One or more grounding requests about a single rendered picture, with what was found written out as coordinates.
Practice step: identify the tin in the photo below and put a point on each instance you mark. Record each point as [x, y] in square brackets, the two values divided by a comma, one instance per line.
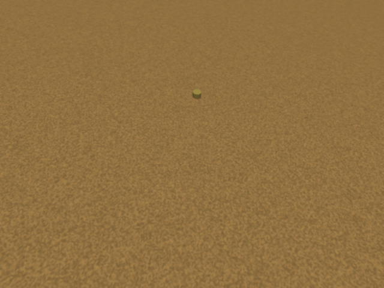
[196, 93]

